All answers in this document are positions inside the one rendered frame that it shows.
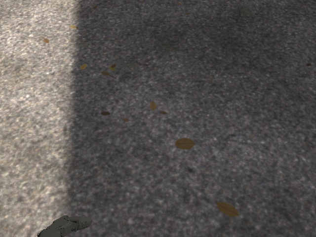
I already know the robot left hand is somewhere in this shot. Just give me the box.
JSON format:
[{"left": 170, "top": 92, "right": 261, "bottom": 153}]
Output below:
[{"left": 38, "top": 215, "right": 93, "bottom": 237}]

